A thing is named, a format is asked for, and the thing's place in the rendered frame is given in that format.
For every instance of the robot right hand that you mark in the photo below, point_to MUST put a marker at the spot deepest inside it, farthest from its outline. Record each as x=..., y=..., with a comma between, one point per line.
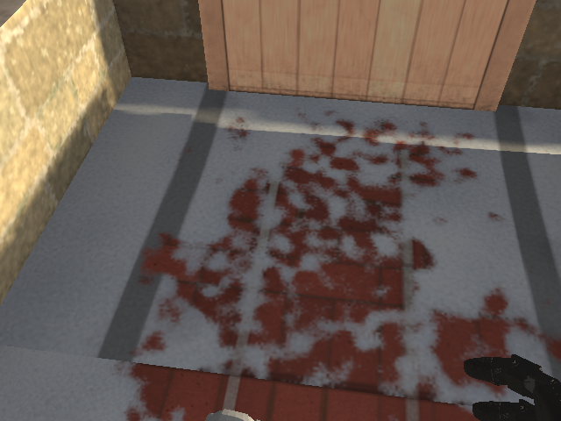
x=523, y=377

